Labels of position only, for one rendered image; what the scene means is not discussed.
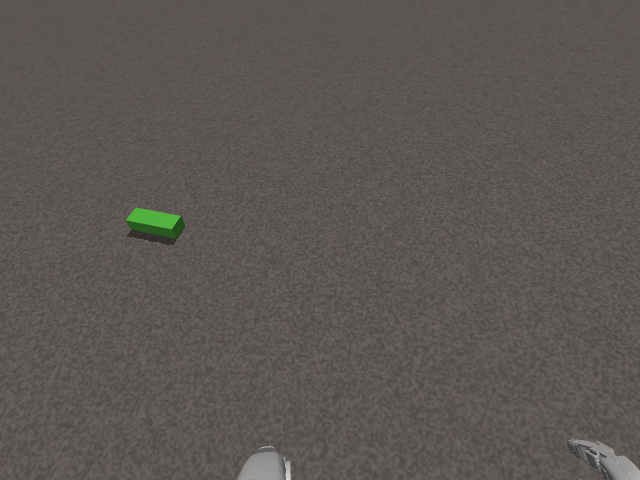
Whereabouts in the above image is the right robot hand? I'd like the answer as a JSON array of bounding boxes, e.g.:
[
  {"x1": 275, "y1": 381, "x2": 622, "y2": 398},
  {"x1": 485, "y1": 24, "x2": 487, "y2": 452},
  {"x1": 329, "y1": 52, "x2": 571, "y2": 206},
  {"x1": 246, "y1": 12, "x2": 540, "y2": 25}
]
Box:
[{"x1": 567, "y1": 439, "x2": 640, "y2": 480}]

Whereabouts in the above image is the carton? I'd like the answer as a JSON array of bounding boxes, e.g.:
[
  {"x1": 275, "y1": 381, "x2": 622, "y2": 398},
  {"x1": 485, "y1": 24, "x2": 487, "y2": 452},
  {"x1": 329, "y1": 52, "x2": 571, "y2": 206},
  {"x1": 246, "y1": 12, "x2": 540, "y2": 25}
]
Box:
[{"x1": 126, "y1": 208, "x2": 186, "y2": 239}]

